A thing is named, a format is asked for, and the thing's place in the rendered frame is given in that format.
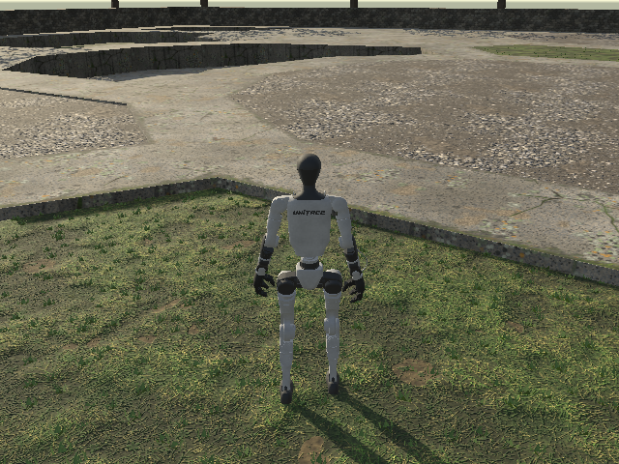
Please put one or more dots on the right robot shin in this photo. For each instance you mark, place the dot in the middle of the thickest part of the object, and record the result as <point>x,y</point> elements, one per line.
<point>332,349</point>

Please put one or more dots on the right robot upper arm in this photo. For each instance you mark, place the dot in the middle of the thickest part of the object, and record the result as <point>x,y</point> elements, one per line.
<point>339,205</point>

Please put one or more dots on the left robot shin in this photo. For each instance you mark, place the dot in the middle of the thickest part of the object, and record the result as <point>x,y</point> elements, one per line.
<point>286,358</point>

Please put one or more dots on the left robot hand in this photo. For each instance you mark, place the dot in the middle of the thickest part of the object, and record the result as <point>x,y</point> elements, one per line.
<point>258,283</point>

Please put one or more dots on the robot right forearm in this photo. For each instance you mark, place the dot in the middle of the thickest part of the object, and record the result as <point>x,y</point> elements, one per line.
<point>353,262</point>

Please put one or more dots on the right robot hand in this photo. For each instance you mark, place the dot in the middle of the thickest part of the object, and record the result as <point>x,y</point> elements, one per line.
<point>359,288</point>

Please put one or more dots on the left robot upper arm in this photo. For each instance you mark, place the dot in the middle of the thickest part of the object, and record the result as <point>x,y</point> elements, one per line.
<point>278,205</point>

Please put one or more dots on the robot shin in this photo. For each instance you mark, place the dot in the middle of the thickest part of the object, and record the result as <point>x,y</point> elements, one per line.
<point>286,358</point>
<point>332,349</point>

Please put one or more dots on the robot left forearm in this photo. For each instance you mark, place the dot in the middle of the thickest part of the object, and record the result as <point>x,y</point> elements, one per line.
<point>264,258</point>

